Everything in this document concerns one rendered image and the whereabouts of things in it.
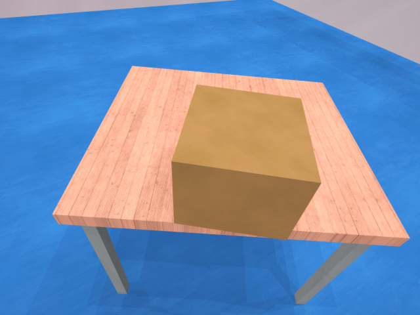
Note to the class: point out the carton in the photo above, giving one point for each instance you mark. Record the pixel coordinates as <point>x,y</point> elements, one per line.
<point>244,163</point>

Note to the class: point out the table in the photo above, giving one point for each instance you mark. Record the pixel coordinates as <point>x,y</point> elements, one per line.
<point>124,180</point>

